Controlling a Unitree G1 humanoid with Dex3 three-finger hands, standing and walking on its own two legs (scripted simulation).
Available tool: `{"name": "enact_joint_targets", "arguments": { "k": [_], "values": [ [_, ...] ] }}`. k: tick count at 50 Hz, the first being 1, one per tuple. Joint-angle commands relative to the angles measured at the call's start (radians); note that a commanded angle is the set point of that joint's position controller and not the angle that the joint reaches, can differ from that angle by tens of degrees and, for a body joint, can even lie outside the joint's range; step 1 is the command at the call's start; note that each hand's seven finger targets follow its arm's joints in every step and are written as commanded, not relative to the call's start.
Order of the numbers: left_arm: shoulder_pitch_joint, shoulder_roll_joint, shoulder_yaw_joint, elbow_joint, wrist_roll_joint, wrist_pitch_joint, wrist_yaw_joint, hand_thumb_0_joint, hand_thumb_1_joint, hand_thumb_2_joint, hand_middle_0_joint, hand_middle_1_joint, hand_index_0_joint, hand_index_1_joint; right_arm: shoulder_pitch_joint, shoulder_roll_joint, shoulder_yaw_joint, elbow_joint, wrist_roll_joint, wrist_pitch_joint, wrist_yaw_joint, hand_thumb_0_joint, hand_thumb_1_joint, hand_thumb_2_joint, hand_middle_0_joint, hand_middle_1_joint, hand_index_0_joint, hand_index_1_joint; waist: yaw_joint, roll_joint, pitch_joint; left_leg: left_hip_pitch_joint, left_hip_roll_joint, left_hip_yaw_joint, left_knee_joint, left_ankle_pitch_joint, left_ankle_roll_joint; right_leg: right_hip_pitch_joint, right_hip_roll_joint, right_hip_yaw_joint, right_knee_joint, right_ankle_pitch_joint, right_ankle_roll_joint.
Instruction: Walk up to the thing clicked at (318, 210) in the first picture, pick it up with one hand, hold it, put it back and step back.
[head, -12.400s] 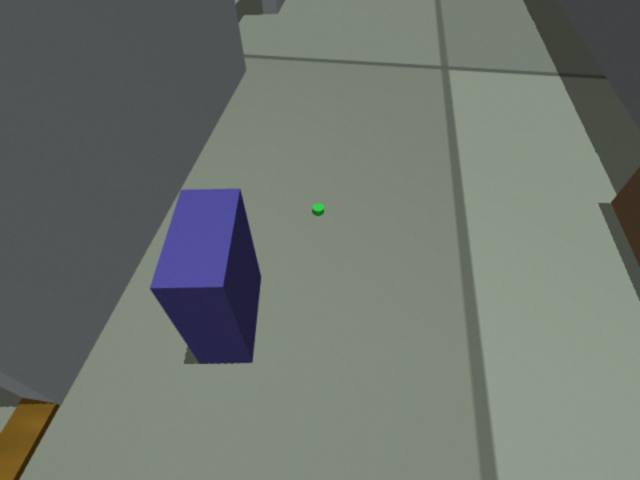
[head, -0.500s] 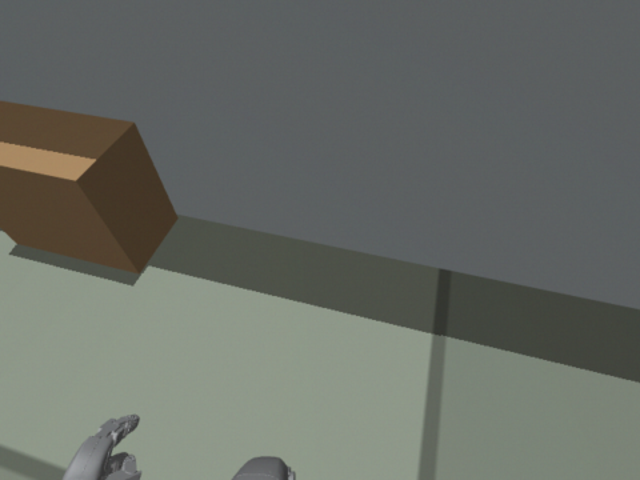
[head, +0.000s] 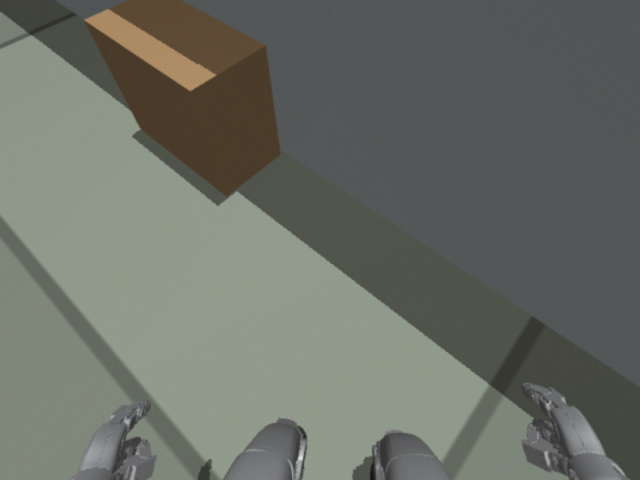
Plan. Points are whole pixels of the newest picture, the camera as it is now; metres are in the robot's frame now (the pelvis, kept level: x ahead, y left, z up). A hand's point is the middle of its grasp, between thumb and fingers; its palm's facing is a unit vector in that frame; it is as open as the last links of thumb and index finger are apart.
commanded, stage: walk up
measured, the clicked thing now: out of the picture +0.36 +1.53 -0.73
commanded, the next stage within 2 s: none
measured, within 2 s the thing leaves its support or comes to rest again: neither
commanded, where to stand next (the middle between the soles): +0.04 +0.06 m, yaw +69 degrees
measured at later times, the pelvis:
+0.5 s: pelvis -0.05 -0.01 +0.00, yaw +28 degrees
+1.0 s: pelvis -0.03 +0.00 +0.01, yaw +51 degrees
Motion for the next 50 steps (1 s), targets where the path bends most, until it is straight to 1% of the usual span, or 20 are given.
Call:
{"name": "enact_joint_targets", "arguments": {
  "k": [1, 2, 3, 6, 9, 14, 20, 21, 22, 23, 24, 26, 33, 36, 37, 38, 39, 40, 43, 50],
  "values": [
    [0.157, 0.375, 0.134, -0.04, 0.034, -0.034, 0.056, 0.0, 0.9, 0.9, -0.2, -0.3, -0.2, -0.3, 0.044, -0.123, -0.071, -0.135, 0.0, -0.006, 0.012, 0.0, -0.9, -0.9, 0.2, 0.3, 0.2, 0.3, 0.055, -0.298, -0.268, -0.232, -0.044, 0.001, 0.259, -0.312, 0.018, 0.302, -0.348, 0.282, -0.425, 0.347, -0.117],
    [0.061, 0.421, 0.154, -0.066, 0.039, -0.027, 0.054, 0.0, 0.9, 0.9, -0.2, -0.3, -0.2, -0.3, 0.067, -0.205, -0.097, -0.116, -0.015, 0.006, 0.003, 0.0, -0.9, -0.9, 0.2, 0.3, 0.2, 0.3, 0.035, -0.29, -0.241, -0.182, 0.06, 0.024, 0.485, -0.402, -0.027, 0.094, -0.581, 0.446, -0.503, 0.28, -0.292],
    [0.016, 0.382, 0.144, -0.077, 0.038, -0.036, 0.06, 0.0, 0.9, 0.9, -0.2, -0.3, -0.2, -0.3, 0.042, -0.252, -0.114, -0.084, -0.015, 0.016, 0.008, 0.0, -0.9, -0.9, 0.2, 0.3, 0.2, 0.3, 0.016, -0.167, -0.156, -0.154, 0.087, -0.012, 0.588, -0.354, -0.035, 0.007, -0.55, 0.419, -0.51, 0.259, -0.314],
    [0.007, 0.326, 0.145, -0.029, 0.042, -0.057, 0.072, 0.0, 0.9, 0.9, -0.2, -0.3, -0.2, -0.3, 0.092, -0.224, -0.108, -0.046, -0.024, 0.012, 0.051, 0.0, -0.9, -0.9, 0.2, 0.3, 0.2, 0.3, -0.015, -0.124, -0.167, -0.19, 0.117, 0.018, 0.611, -0.173, -0.025, 0.141, -0.337, 0.066, -0.364, 0.451, -0.181],
    [0.119, 0.312, 0.15, -0.02, 0.045, -0.063, 0.053, 0.0, 0.9, 0.9, -0.2, -0.3, -0.2, -0.3, 0.061, -0.193, -0.096, -0.039, -0.009, 0.01, 0.07, 0.0, -0.9, -0.9, 0.2, 0.3, 0.2, 0.3, 0.059, -0.193, -0.234, -0.232, 0.134, 0.098, 0.457, -0.181, -0.029, 0.391, -0.296, -0.031, -0.309, 0.555, -0.169],
    [0.12, 0.364, 0.163, -0.052, 0.061, -0.066, 0.027, 0.0, 0.9, 0.9, -0.2, -0.3, -0.2, -0.3, -0.011, -0.201, -0.1, -0.032, -0.002, 0.01, 0.066, 0.0, -0.9, -0.9, 0.2, 0.3, 0.2, 0.3, 0.093, -0.234, -0.205, -0.119, 0.169, 0.167, 0.226, -0.235, -0.022, 0.314, -0.363, -0.058, -0.375, 0.221, -0.186],
    [0.053, 0.37, 0.157, -0.058, 0.066, -0.05, -0.003, 0.0, 0.9, 0.9, -0.2, -0.3, -0.2, -0.3, 0.202, -0.236, -0.117, 0.085, 0.019, -0.023, 0.053, 0.0, -0.9, -0.9, 0.2, 0.3, 0.2, 0.3, -0.012, -0.142, -0.276, 0.25, 0.106, 0.248, -0.086, -0.281, 0.041, 0.06, -0.344, -0.181, -0.217, -0.24, -0.126],
    [0.089, 0.316, 0.139, -0.051, 0.057, -0.042, -0.008, 0.0, 0.9, 0.9, -0.2, -0.3, -0.2, -0.3, 0.253, -0.282, -0.133, 0.106, 0.004, -0.029, 0.041, 0.0, -0.9, -0.9, 0.2, 0.3, 0.2, 0.3, -0.041, 0.013, -0.264, 0.374, 0.097, 0.147, -0.176, -0.349, 0.08, -0.081, -0.285, -0.206, -0.03, -0.288, -0.079],
    [0.058, 0.254, 0.1, -0.07, 0.032, -0.031, -0.012, 0.0, 0.9, 0.9, -0.2, -0.3, -0.2, -0.3, 0.253, -0.374, -0.157, 0.106, 0.0, -0.033, 0.029, 0.0, -0.9, -0.9, 0.2, 0.3, 0.2, 0.3, -0.083, 0.312, -0.166, 0.36, 0.275, -0.262, -0.39, -0.567, 0.151, -0.315, -0.148, -0.274, 0.219, -0.248, -0.002],
    [-0.064, 0.309, 0.109, -0.116, 0.029, -0.043, -0.004, 0.0, 0.9, 0.9, -0.2, -0.3, -0.2, -0.3, 0.197, -0.461, -0.156, 0.077, 0.003, -0.037, 0.033, 0.0, -0.9, -0.9, 0.2, 0.3, 0.2, 0.3, -0.111, 0.321, -0.12, 0.179, 0.413, -0.64, -0.488, -0.68, 0.312, -0.373, -0.068, -0.118, 0.279, -0.246, 0.026],
    [-0.068, 0.345, 0.113, -0.093, 0.035, -0.053, -0.001, 0.0, 0.9, 0.9, -0.2, -0.3, -0.2, -0.3, 0.144, -0.44, -0.151, 0.084, 0.01, -0.041, 0.028, 0.0, -0.9, -0.9, 0.2, 0.3, 0.2, 0.3, -0.075, 0.213, -0.05, 0.082, 0.412, -0.584, -0.498, -0.687, 0.324, -0.311, -0.099, -0.05, 0.305, -0.171, 0.017],
    [0.158, 0.318, 0.105, 0.005, 0.022, -0.058, -0.014, 0.0, 0.9, 0.9, -0.2, -0.3, -0.2, -0.3, 0.042, -0.339, -0.109, 0.057, 0.016, -0.048, 0.004, 0.0, -0.9, -0.9, 0.2, 0.3, 0.2, 0.3, 0.028, 0.187, -0.152, 0.231, 0.264, -0.261, -0.293, -0.388, 0.239, -0.269, -0.105, -0.033, 0.247, -0.076, 0.009],
    [0.131, 0.287, 0.105, 0.001, 0.04, -0.068, -0.01, 0.0, 0.9, 0.9, -0.2, -0.3, -0.2, -0.3, 0.103, -0.317, -0.105, 0.047, 0.019, -0.068, -0.021, 0.0, -0.9, -0.9, 0.2, 0.3, 0.2, 0.3, 0.012, 0.184, -0.111, 0.019, 0.273, -0.367, -0.26, -0.221, 0.239, -0.032, -0.002, -0.037, 0.028, -0.066, -0.018],
    [0.194, 0.262, 0.108, 0.013, 0.046, -0.088, 0.005, 0.0, 0.9, 0.9, -0.2, -0.3, -0.2, -0.3, 0.077, -0.266, -0.084, 0.032, 0.031, -0.062, -0.029, 0.0, -0.9, -0.9, 0.2, 0.3, 0.2, 0.3, 0.065, 0.128, -0.175, -0.045, 0.181, -0.265, -0.073, -0.019, 0.157, 0.188, 0.046, -0.042, -0.248, 0.053, -0.06],
    [0.233, 0.312, 0.121, 0.009, 0.06, -0.094, 0.015, 0.0, 0.9, 0.9, -0.2, -0.3, -0.2, -0.3, 0.093, -0.209, -0.066, 0.03, 0.041, -0.064, -0.034, 0.0, -0.9, -0.9, 0.2, 0.3, 0.2, 0.3, 0.089, 0.001, -0.204, -0.081, 0.107, -0.17, 0.089, -0.075, 0.104, 0.237, -0.084, 0.125, -0.394, -0.03, -0.089],
    [0.223, 0.416, 0.144, 0.005, 0.072, -0.096, 0.018, 0.0, 0.9, 0.9, -0.2, -0.3, -0.2, -0.3, 0.084, -0.16, -0.056, 0.014, 0.045, -0.067, -0.037, 0.0, -0.9, -0.9, 0.2, 0.3, 0.2, 0.3, 0.094, -0.234, -0.191, -0.274, -0.048, 0.033, 0.281, -0.303, 0.044, 0.315, -0.347, 0.479, -0.561, -0.198, -0.169],
    [0.127, 0.434, 0.148, -0.007, 0.069, -0.087, 0.01, 0.0, 0.9, 0.9, -0.2, -0.3, -0.2, -0.3, 0.106, -0.23, -0.078, 0.038, 0.025, -0.063, -0.054, 0.0, -0.9, -0.9, 0.2, 0.3, 0.2, 0.3, 0.052, -0.203, -0.179, -0.265, 0.065, 0.058, 0.429, -0.4, 0.025, 0.241, -0.514, 0.614, -0.595, -0.227, -0.274],
    [0.1, 0.386, 0.142, -0.022, 0.057, -0.088, 0.006, 0.0, 0.9, 0.9, -0.2, -0.3, -0.2, -0.3, 0.118, -0.282, -0.09, 0.065, 0.024, -0.067, -0.053, 0.0, -0.9, -0.9, 0.2, 0.3, 0.2, 0.3, 0.04, -0.097, -0.149, -0.235, 0.091, 0.036, 0.475, -0.365, 0.018, 0.211, -0.483, 0.53, -0.559, -0.148, -0.299],
    [0.126, 0.321, 0.119, 0.024, 0.056, -0.087, 0.007, 0.0, 0.9, 0.9, -0.2, -0.3, -0.2, -0.3, 0.121, -0.237, -0.085, 0.09, 0.033, -0.086, -0.027, 0.0, -0.9, -0.9, 0.2, 0.3, 0.2, 0.3, 0.036, -0.122, -0.111, -0.172, 0.132, 0.083, 0.355, -0.269, 0.016, 0.203, -0.303, 0.17, -0.435, 0.101, -0.214],
    [0.086, 0.315, 0.112, -0.011, 0.038, -0.043, -0.016, 0.0, 0.9, 0.9, -0.2, -0.3, -0.2, -0.3, 0.156, -0.174, -0.072, 0.134, 0.045, -0.106, -0.026, 0.0, -0.9, -0.9, 0.2, 0.3, 0.2, 0.3, 0.022, -0.213, -0.214, 0.167, 0.046, 0.254, -0.063, -0.024, 0.011, 0.144, -0.26, -0.087, -0.211, 0.371, -0.169]
  ]
}}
